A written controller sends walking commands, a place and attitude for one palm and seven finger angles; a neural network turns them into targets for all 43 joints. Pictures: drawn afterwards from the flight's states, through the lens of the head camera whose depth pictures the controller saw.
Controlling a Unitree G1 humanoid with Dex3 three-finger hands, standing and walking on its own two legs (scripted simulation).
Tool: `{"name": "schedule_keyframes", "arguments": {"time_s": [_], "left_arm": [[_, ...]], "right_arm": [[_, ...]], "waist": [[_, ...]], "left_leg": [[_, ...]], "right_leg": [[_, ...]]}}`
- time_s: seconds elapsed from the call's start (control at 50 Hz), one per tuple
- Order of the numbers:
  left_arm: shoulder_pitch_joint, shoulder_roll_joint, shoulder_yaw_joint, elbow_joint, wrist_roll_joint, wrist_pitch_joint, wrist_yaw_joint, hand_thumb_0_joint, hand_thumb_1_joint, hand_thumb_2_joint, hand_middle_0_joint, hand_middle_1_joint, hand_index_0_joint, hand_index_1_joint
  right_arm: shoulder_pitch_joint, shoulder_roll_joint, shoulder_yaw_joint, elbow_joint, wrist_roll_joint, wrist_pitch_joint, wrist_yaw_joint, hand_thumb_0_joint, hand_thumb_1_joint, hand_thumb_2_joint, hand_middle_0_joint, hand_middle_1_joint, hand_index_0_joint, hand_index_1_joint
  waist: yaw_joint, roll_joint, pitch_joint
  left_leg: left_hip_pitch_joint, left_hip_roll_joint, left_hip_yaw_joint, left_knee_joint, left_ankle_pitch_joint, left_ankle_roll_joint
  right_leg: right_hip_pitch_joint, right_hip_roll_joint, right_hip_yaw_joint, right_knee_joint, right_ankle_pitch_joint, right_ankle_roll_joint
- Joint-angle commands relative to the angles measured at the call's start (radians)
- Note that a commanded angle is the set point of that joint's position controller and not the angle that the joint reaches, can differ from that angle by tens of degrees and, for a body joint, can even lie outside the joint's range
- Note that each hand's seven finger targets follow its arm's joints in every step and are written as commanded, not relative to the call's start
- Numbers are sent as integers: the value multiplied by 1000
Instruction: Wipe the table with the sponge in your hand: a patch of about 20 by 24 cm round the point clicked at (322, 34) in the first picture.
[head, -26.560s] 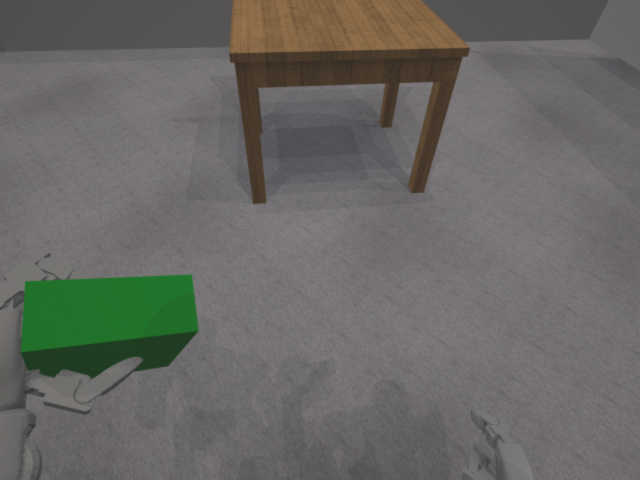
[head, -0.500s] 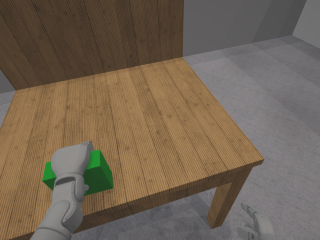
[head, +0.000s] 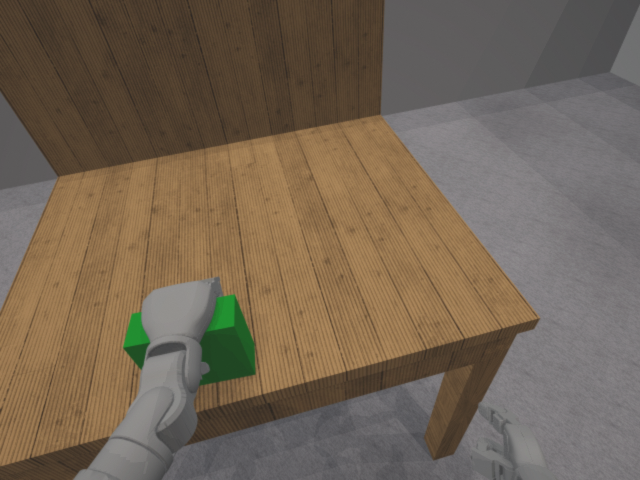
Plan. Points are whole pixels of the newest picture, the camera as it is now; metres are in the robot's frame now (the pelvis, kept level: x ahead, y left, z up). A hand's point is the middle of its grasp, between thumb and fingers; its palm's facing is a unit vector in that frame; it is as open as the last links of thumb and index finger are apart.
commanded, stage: slide across to the third lane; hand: left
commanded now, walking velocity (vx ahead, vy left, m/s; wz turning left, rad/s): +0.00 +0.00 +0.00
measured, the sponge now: (200, 353) +0.28 +0.23 -0.02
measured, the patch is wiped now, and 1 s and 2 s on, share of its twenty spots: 0.85 0.85 1.00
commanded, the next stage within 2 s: wipe forward along the third lane in 0.32 s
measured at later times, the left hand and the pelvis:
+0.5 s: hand (233, 322) +0.31 +0.17 +0.03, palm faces -0.04 -0.05 -1.00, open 9.7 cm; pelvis -0.01 -0.01 +0.00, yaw +0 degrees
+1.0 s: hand (244, 291) +0.36 +0.17 +0.03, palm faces -0.07 -0.02 -1.00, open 9.7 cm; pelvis -0.02 -0.03 -0.01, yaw -1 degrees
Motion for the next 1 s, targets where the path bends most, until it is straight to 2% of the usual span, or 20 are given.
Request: {"name": "schedule_keyframes", "arguments": {"time_s": [0.0, 0.04, 0.12, 0.16, 0.22, 0.26, 0.32, 0.36, 0.4, 0.42, 0.46, 0.52, 0.56, 0.62, 0.66, 0.72, 0.8, 0.82, 0.86, 0.98], "left_arm": [[-219, -47, -34, -102, -52, -31, 8, 0, 100, 1300, -1200, -1600, -1200, -1600], [-240, -71, -51, -109, -56, -22, 17, 0, 100, 1300, -1200, -1600, -1200, -1600], [-260, -42, -20, -65, -51, 3, 28, 0, 100, 1300, -1200, -1600, -1200, -1600], [-313, -113, -99, -57, -46, 9, 25, 0, 100, 1300, -1200, -1600, -1200, -1600], [-304, -88, -73, -31, -50, 17, 27, 0, 100, 1300, -1200, -1600, -1200, -1600], [-355, -126, -112, -22, -54, 21, 26, 0, 100, 1300, -1200, -1600, -1200, -1600], [-353, -70, -48, 4, -60, 29, 36, 0, 100, 1300, -1200, -1600, -1200, -1600], [-366, -109, -80, 26, -55, 36, 42, 0, 100, 1300, -1200, -1600, -1200, -1600], [-378, -97, -70, 41, -57, 45, 44, 0, 100, 1300, -1200, -1600, -1200, -1600], [-402, -41, -11, 49, -52, 45, 50, 0, 100, 1300, -1200, -1600, -1200, -1600], [-436, -87, -60, 85, -43, 50, 52, 0, 100, 1300, -1200, -1600, -1200, -1600], [-452, -38, -3, 129, -31, 49, 53, 0, 100, 1300, -1200, -1600, -1200, -1600], [-493, -85, -57, 155, -24, 42, 52, 0, 100, 1300, -1200, -1600, -1200, -1600], [-511, -39, 2, 230, -16, 38, 56, 0, 100, 1300, -1200, -1600, -1200, -1600], [-577, -73, -38, 280, -14, 33, 58, 0, 100, 1300, -1200, -1600, -1200, -1600], [-586, 9, 52, 356, -15, 32, 66, 0, 100, 1300, -1200, -1600, -1200, -1600], [-612, -29, 18, 427, -1, 30, 71, 0, 100, 1300, -1200, -1600, -1200, -1600], [-607, 12, 65, 438, -4, 30, 73, 0, 100, 1300, -1200, -1600, -1200, -1600], [-648, 6, 44, 450, -4, 25, 73, 0, 100, 1300, -1200, -1600, -1200, -1600], [-690, 77, 96, 510, 2, 7, 80, 0, 100, 1300, -1200, -1600, -1200, -1600]], "right_arm": [[-195, -97, -33, -161, 6, -44, 1, 0, -900, -900, 200, 300, 200, 300], [-200, -94, -34, -167, 7, -43, 0, 0, -900, -900, 200, 300, 200, 300], [-213, -100, -35, -152, 8, -31, 4, 0, -900, -900, 200, 300, 200, 300], [-217, -90, -32, -153, 13, -28, 10, 0, -900, -900, 200, 300, 200, 300], [-222, -96, -36, -153, 11, -22, 13, 0, -900, -900, 200, 300, 200, 300], [-224, -89, -31, -155, 16, -18, 14, 0, -900, -900, 200, 300, 200, 300], [-230, -97, -32, -150, 13, -11, 11, 0, -900, -900, 200, 300, 200, 300], [-228, -88, -30, -150, 16, -8, 12, 0, -900, -900, 200, 300, 200, 300], [-231, -90, -29, -149, 15, -4, 11, 0, -900, -900, 200, 300, 200, 300], [-230, -99, -30, -143, 14, -1, 5, 0, -900, -900, 200, 300, 200, 300], [-220, -92, -27, -138, 17, 0, 1, 0, -900, -900, 200, 300, 200, 300], [-213, -100, -30, -130, 13, 2, -8, 0, -900, -900, 200, 300, 200, 300], [-196, -96, -29, -129, 14, 3, -11, 0, -900, -900, 200, 300, 200, 300], [-184, -103, -31, -114, 13, 4, -21, 0, -900, -900, 200, 300, 200, 300], [-162, -102, -29, -107, 15, 3, -27, 0, -900, -900, 200, 300, 200, 300], [-144, -110, -31, -95, 10, 3, -39, 0, -900, -900, 200, 300, 200, 300], [-109, -108, -33, -96, 9, 8, -38, 0, -900, -900, 200, 300, 200, 300], [-107, -114, -35, -97, 6, 10, -38, 0, -900, -900, 200, 300, 200, 300], [-88, -113, -35, -96, 8, 12, -39, 0, -900, -900, 200, 300, 200, 300], [-46, -121, -39, -91, 5, 11, -46, 0, -900, -900, 200, 300, 200, 300]], "waist": [[-35, -191, -136], [-33, -171, -155], [-27, -190, -160], [-43, -173, -151], [-30, -189, -162], [-44, -194, -147], [-27, -200, -162], [-34, -203, -151], [-31, -201, -152], [-28, -204, -157], [-43, -177, -140], [-35, -188, -146], [-57, -192, -145], [-50, -202, -137], [-79, -224, -121], [-61, -212, -143], [-77, -196, -167], [-66, -208, -182], [-88, -207, -183], [-97, -223, -195]], "left_leg": [[134, -2, -67, -55, 151, 17], [137, -3, -62, -59, 143, 18], [130, -4, -61, -57, 151, 13], [138, -2, -57, -52, 147, 15], [128, -6, -58, -53, 144, 16], [125, -4, -51, -52, 131, 17], [110, -7, -51, -61, 114, 14], [110, -8, -42, -56, 119, 15], [105, -11, -36, -61, 109, 15], [99, -9, -42, -67, 99, 12], [97, -12, -32, -61, 94, 14], [83, -16, -37, -63, 82, 13], [78, -16, -29, -54, 77, 15], [50, -17, -34, -56, 46, 12], [36, -16, -25, -45, 26, 14], [3, -19, -25, -38, 9, 13], [-20, -17, -15, -15, 34, 12], [-28, -15, -19, -15, 39, 12], [-41, -14, -9, -2, 40, 15], [-78, -12, -6, 10, 33, 20]], "right_leg": [[-30, 22, 55, -94, 245, -35], [-20, 21, 51, -90, 228, -35], [-13, 22, 66, -92, 254, -39], [-34, 18, 47, -88, 240, -36], [-19, 19, 63, -91, 246, -40], [-29, 15, 50, -93, 233, -35], [-12, 17, 68, -102, 216, -37], [-16, 13, 58, -100, 228, -34], [-9, 10, 64, -108, 219, -32], [-9, 15, 81, -112, 204, -36], [-25, 11, 68, -110, 204, -33], [-30, 14, 87, -118, 192, -38], [-40, 8, 73, -111, 194, -31], [-63, 13, 88, -119, 150, -35], [-87, 6, 73, -116, 133, -24], [-85, 8, 100, -120, 116, -25], [-89, 2, 84, -94, 169, -22], [-81, 6, 96, -95, 182, -24], [-80, -1, 93, -89, 202, -14], [-81, -3, 99, -85, 199, -6]]}}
